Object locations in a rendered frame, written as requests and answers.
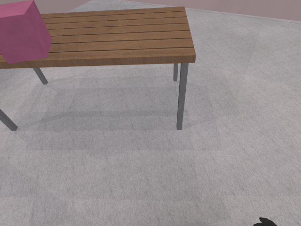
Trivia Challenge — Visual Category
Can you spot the carton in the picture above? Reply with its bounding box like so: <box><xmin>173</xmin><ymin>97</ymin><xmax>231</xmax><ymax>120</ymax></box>
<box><xmin>0</xmin><ymin>0</ymin><xmax>52</xmax><ymax>64</ymax></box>

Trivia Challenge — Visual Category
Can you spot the table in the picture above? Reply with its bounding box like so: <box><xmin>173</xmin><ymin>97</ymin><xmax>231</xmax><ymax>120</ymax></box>
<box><xmin>0</xmin><ymin>7</ymin><xmax>196</xmax><ymax>131</ymax></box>

